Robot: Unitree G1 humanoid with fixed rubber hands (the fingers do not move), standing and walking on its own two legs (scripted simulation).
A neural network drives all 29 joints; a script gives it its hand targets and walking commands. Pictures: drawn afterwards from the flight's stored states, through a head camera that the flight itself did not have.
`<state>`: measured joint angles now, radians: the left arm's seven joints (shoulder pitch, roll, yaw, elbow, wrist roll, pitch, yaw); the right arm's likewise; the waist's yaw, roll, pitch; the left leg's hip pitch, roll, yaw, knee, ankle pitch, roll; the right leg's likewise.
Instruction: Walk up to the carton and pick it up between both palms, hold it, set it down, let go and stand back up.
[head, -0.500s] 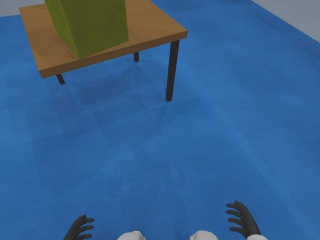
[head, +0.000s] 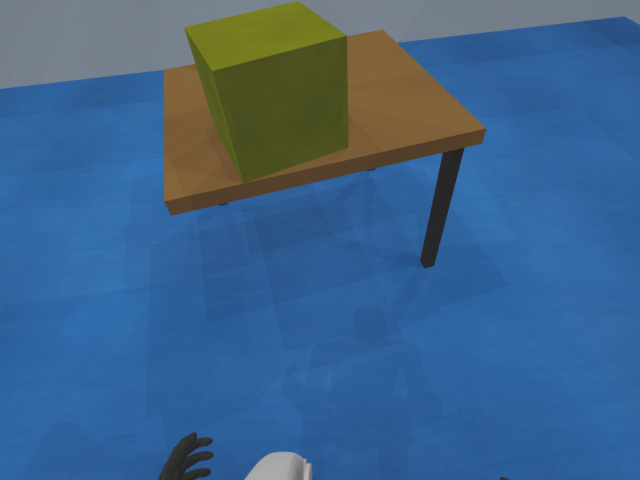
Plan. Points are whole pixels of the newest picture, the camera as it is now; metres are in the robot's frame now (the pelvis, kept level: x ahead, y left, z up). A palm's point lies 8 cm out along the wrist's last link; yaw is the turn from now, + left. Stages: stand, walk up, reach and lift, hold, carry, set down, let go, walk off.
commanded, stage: walk up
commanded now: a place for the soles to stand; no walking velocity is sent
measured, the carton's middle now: (271, 91) +0.96 +0.12 +0.01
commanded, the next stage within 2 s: none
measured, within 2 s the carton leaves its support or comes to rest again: neither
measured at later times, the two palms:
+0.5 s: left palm (138, 422) +0.23 +0.29 -0.12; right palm (423, 353) +0.30 -0.14 -0.09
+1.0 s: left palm (174, 315) +0.39 +0.27 -0.09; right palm (431, 304) +0.41 -0.18 -0.12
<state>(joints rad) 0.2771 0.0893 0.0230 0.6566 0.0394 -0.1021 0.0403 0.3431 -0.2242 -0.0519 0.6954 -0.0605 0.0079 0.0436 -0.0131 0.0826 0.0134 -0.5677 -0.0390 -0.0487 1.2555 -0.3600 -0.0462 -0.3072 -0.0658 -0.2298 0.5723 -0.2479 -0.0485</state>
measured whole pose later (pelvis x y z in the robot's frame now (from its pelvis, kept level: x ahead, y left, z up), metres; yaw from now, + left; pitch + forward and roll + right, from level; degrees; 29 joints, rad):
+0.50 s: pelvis +0.18 +0.06 +0.00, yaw +5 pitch +0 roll -1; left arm 0.36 0.17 0.04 0.70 0.03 -0.01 -0.03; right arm 0.32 -0.10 -0.04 0.63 -0.04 -0.07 -0.03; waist 0.00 -0.02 0.01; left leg -0.31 -0.02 0.08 0.55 -0.24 0.08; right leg -0.54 -0.08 -0.02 1.22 -0.37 0.04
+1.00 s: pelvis +0.33 +0.05 +0.01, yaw +0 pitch -1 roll +1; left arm 0.41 0.07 0.05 0.69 0.03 -0.10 0.03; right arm 0.34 -0.20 -0.05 0.72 -0.06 0.00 0.04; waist 0.01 0.07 0.01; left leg -0.55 0.04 0.02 1.13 -0.32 -0.06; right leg -0.25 -0.03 -0.10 0.50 -0.24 -0.04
